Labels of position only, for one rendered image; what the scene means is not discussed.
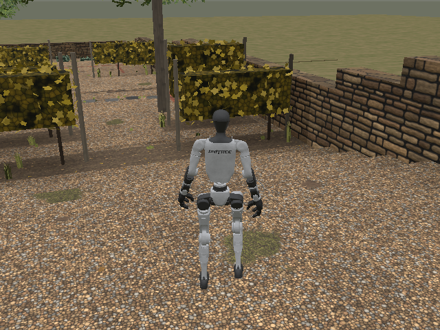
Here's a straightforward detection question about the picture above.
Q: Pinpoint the right robot upper arm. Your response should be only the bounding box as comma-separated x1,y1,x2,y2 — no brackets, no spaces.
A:
235,140,253,179

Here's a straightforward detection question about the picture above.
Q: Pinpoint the right robot shin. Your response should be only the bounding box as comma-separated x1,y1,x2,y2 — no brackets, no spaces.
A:
233,222,243,270

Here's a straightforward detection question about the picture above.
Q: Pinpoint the humanoid robot torso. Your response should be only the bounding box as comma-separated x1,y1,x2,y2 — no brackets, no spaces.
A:
204,138,237,206

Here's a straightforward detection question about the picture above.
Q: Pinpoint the left robot hand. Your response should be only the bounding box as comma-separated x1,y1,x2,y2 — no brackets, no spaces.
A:
178,192,194,209

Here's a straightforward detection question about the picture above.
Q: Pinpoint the right robot forearm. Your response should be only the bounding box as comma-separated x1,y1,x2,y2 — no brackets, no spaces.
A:
246,168,261,201

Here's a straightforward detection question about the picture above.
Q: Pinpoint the left robot forearm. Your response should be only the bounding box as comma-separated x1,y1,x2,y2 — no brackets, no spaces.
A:
180,166,194,195

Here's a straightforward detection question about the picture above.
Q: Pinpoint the right robot hand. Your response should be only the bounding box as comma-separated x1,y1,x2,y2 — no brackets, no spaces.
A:
247,199,263,218

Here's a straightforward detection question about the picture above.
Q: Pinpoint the left robot upper arm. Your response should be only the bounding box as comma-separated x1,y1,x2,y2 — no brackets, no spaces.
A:
187,139,206,176

